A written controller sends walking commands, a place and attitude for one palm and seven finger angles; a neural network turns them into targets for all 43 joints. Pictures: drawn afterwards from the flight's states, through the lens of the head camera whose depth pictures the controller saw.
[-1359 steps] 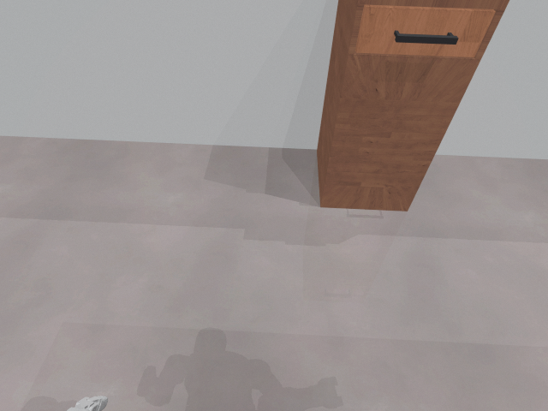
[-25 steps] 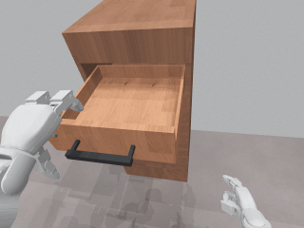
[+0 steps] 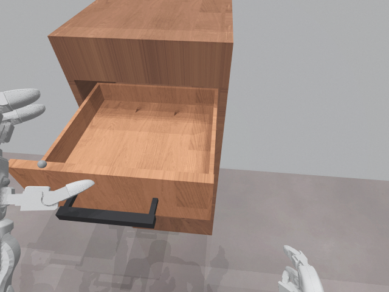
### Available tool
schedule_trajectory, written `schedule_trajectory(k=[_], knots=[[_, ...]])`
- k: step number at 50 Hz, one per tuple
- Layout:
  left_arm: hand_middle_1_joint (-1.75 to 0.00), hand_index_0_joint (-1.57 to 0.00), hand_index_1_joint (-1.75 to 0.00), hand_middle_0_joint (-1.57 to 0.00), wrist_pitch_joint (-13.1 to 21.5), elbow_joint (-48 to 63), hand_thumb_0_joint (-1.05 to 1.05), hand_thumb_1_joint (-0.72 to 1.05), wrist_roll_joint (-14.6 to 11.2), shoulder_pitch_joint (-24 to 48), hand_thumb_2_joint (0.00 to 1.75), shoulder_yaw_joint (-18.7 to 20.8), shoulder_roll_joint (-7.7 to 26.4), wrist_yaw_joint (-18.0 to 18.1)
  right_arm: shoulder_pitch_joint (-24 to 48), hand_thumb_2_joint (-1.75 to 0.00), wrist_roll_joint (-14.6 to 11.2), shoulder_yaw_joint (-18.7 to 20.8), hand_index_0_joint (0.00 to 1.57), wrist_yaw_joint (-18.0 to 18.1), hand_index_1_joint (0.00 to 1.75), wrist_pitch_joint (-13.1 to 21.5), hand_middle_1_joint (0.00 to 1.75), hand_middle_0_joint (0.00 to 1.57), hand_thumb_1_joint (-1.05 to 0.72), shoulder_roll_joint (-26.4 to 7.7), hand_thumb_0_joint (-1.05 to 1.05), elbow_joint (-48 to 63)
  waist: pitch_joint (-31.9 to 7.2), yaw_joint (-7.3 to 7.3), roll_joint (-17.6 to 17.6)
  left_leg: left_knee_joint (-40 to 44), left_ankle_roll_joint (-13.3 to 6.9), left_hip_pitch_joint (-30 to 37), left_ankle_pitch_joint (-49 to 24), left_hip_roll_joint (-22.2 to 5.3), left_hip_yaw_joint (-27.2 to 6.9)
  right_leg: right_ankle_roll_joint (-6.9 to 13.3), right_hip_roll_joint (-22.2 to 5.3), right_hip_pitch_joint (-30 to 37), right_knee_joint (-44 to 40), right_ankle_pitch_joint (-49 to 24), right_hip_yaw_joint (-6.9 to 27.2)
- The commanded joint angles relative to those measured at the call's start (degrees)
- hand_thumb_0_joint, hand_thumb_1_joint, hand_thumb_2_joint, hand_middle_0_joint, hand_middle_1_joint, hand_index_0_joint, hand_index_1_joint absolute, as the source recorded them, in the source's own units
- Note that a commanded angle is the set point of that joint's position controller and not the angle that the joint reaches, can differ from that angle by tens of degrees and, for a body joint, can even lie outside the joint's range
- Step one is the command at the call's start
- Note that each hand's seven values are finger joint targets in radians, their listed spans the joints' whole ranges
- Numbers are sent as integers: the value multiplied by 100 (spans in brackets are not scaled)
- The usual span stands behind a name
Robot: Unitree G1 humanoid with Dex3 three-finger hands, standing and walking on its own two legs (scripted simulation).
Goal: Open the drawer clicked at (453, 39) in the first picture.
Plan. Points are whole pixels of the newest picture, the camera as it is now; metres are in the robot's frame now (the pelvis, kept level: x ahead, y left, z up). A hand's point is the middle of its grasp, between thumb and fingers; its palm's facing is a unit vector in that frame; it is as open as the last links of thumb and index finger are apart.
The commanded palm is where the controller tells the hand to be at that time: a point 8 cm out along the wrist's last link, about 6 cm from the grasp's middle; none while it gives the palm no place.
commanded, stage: draw the hand back to the body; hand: left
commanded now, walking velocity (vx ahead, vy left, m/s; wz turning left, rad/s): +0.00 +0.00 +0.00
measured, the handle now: (109, 208) +0.24 +0.20 +0.07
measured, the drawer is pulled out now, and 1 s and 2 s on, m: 0.30 0.30 0.30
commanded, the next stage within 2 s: step back with the hand held close in 0.62 s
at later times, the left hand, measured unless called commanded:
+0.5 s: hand (25, 169) +0.19 +0.24 +0.25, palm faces +0.51 -0.77 -0.38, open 8.1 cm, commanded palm +0.13 +0.28 +0.26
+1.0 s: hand (27, 182) +0.18 +0.24 +0.24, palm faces +0.39 -0.74 -0.54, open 7.5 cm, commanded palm +0.10 +0.29 +0.26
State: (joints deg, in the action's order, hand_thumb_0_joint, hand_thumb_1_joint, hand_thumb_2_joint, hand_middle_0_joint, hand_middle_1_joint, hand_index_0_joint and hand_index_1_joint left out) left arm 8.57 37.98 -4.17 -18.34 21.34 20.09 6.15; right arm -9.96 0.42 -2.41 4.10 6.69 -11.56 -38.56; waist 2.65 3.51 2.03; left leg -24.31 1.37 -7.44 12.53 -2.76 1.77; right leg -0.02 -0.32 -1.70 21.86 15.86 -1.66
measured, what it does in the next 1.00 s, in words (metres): stands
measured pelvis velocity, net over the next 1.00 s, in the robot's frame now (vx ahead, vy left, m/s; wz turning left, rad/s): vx -0.02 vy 0.01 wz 0.01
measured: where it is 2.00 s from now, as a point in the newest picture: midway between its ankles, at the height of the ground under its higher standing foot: outside the picture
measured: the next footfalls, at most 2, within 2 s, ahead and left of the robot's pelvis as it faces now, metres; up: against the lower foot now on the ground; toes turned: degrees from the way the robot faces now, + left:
right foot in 1.72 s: -0.14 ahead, -0.09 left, +0.00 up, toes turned -1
left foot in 1.92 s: -0.12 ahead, +0.14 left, +0.00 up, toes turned +4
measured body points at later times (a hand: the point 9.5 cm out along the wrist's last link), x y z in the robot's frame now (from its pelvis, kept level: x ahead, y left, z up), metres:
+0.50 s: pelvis +0.01 +0.00 +0.00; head -0.01 -0.02 +0.45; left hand +0.15 +0.27 +0.27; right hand +0.22 -0.20 -0.08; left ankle +0.01 +0.13 -0.74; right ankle -0.04 -0.12 -0.74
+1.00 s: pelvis -0.02 +0.01 +0.00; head +0.00 +0.00 +0.45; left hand +0.15 +0.27 +0.27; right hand +0.17 -0.23 -0.09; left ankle +0.01 +0.13 -0.74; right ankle -0.04 -0.12 -0.74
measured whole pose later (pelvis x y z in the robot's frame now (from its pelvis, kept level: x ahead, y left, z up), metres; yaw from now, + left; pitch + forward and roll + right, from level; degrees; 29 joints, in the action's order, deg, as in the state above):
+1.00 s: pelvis -0.02 +0.01 +0.00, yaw +1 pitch +2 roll -1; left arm 10.5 41.6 -5.0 -28.7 29.5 28.0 5.5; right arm -7.7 -1.8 0.9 3.8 0.7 -13.7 -32.5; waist 1.6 0.1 2.6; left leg -27.7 0.5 -18.4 10.9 -2.5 1.0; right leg -0.9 -0.6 -12.2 25.0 14.3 -2.3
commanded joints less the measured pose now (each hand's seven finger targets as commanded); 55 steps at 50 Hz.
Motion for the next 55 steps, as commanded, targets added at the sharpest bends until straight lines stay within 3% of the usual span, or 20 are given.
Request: schedule_trajectory(k=[1, 3, 6, 9, 11, 15, 20, 21, 29, 32, 36, 37, 38, 40, 42, 46, 49, 51, 52, 55], knots=[[-75, -25, -75, -25, 324, 1338, 0, 20, -10, 269, 60, 702, 1154, 81, 1015, -90, -8, 298, 20, 34, 30, 367, 30, 20, -90, -598, 0, 1085, -849, 91, 415, 109, -176, 677, -1532, 82, 47, 99, 8, -389, -325, -1846, -138], [-70, -25, -70, -25, 320, 1248, 0, 27, -43, 136, 63, 848, 1197, 101, 955, -90, -30, 321, 20, 34, 30, 341, 30, 20, -90, -587, 0, 1095, -823, 85, 189, 119, -173, 645, -1528, 64, 38, 82, 9, -420, -291, -1865, -166], [-64, -24, -64, -24, 297, 1129, 0, 37, -67, 29, 68, 920, 1186, 96, 942, -90, -66, 355, 20, 38, 30, 296, 30, 20, -90, -601, 0, 1080, -779, 71, 310, 110, -146, 663, -1544, 61, 73, 86, 32, -483, -324, -1867, -172], [-57, -23, -57, -23, 252, 877, 0, 48, -112, 0, 72, 1000, 1184, 93, 913, -90, -89, 387, 20, 58, 30, 220, 30, 20, -90, -614, 0, 1085, -748, 53, -86, 121, -181, 653, -1477, 45, 98, 36, 25, -530, -327, -1892, -174], [-52, -22, -52, -22, 237, 865, 0, 55, -107, 68, 75, 1017, 1204, 89, 942, -90, -96, 393, 20, 65, 30, 211, 30, 20, -90, -623, 0, 1070, -711, 56, 144, 120, -171, 677, -1460, 66, 101, 56, 32, -561, -386, -1856, -147], [-43, -22, -43, -22, 201, 932, 0, 69, -99, 34, 81, 1075, 1247, 97, 909, -90, -81, 395, 20, 53, 30, 165, 30, 20, -90, -612, 0, 1098, -924, 76, 122, 75, -186, 740, -1658, 77, 99, 40, 4, -453, -296, -2116, -139], [-32, -20, -32, -20, 149, 988, 0, 87, -86, 234, 88, 956, 1193, 94, 941, -90, -72, 374, 20, 55, 30, 163, 30, 20, -90, -602, 0, 1107, -803, 48, 30, 95, -184, 716, -1521, 87, 54, 33, 25, -534, -346, -1939, -142], [-30, -20, -30, -20, 152, 1009, 0, 90, -78, 275, 90, 962, 1222, 98, 973, -90, -76, 378, 20, 61, 30, 180, 30, 20, -90, -605, 0, 1097, -742, 49, 201, 85, -174, 719, -1489, 107, 70, 51, 26, -570, -393, -1911, -130], [-30, -20, -30, -20, 118, 790, 0, 90, -117, 309, 90, 973, 1190, 89, 1010, -90, -81, 360, 20, 65, 30, 128, 30, 20, -90, -565, 0, 1120, -594, 71, 51, 151, -188, 636, -1173, 92, 37, 37, 4, -641, -437, -1580, -109], [-30, -20, -30, -20, 143, 970, 0, 90, -109, 346, 90, 956, 1204, 85, 1007, -90, -78, 360, 20, 50, 30, 151, 30, 20, -90, -572, 0, 1124, -739, 75, 319, 141, -165, 672, -1235, 104, 32, 54, -7, -561, -405, -1619, -107], [-30, -20, -30, -20, 146, 942, 0, 90, -122, 311, 90, 954, 1204, 81, 1039, -90, -82, 367, 20, 51, 30, 177, 30, 20, -90, -575, 0, 1132, -633, 75, 192, 143, -171, 641, -1157, 106, 21, 51, 19, -648, -474, -1526, -101], [-30, -20, -30, -20, 315, 1170, 0, 90, -102, 657, 90, 1584, 1980, 83, 929, -90, -128, 337, 20, 37, 30, 37, 30, 20, -90, -756, 0, 1353, -129, -252, -207, -155, -286, 188, -1091, -1, -74, -24, -336, -1499, -716, -1833, 268], [-30, -20, -30, -20, 343, 700, 0, 90, -83, 315, 90, 1308, 1619, 24, 902, -90, -122, 340, 20, 40, 30, -74, 30, 20, -90, -659, 0, 1229, -288, -268, -498, -297, -284, 119, -1084, 28, -149, -37, -439, -1433, -682, -1878, 128], [-30, -20, -30, -20, 366, 762, 0, 90, -60, 16, 90, 1206, 1522, -3, 901, -90, -150, 380, 20, 36, 30, -169, 30, 20, -90, -688, 0, 1318, -521, -290, -350, -439, -286, 71, -1233, 18, -119, -10, -558, -1429, -552, -2094, 204], [-30, -20, -30, -20, 452, 942, 0, 90, -60, -304, 90, 1369, 1636, 25, 844, -90, -145, 436, 20, 47, 30, -190, 30, 20, -90, -731, 0, 1370, -960, -282, 99, -412, -274, 155, -1683, -34, -107, -8, -545, -1266, -313, -2293, 163], [-30, -20, -30, -20, 479, 1265, 0, 90, -107, -875, 90, 1661, 1844, 70, 774, -90, -199, 522, 20, 11, 30, -282, 30, 20, -90, -753, 0, 1527, -1418, -280, -88, -475, -239, 89, -2396, -135, -150, -43, -492, -1051, 17, -2611, 53], [-30, -20, -30, -20, 511, 1492, 0, 90, -118, -1088, 90, 1778, 1900, 121, 708, -90, -230, 583, 20, 6, 30, -317, 30, 20, -90, -778, 0, 1622, -1471, -297, -90, -446, -235, -113, -2385, -222, -210, -58, -450, -1031, 181, -2412, 38], [-30, -20, -30, -20, 562, 1684, 0, 90, -120, -1162, 90, 1985, 2088, 175, 692, -90, -216, 626, 20, 18, 30, -292, 30, 20, -90, -818, 0, 1624, -1586, -277, 116, -371, -241, -160, -2321, -263, -278, -52, -391, -1011, 301, -2210, 30], [-30, -20, -30, -20, 576, 1637, 0, 90, -132, -1293, 90, 1959, 2000, 189, 652, -90, -219, 621, 20, 18, 30, -278, 30, 20, -90, -790, 0, 1631, -1573, -288, 128, -318, -256, -255, -2261, -320, -331, -66, -352, -1006, 361, -2099, 18], [-30, -20, -30, -20, 641, 1669, 0, 90, -112, -1272, 90, 2049, 2035, 231, 603, -90, -219, 646, 20, 5, 30, -192, 30, 20, -90, -833, 0, 1659, -1438, -283, 302, -93, -304, -745, -1654, -443, -485, -72, -249, -968, 566, -1494, 13]])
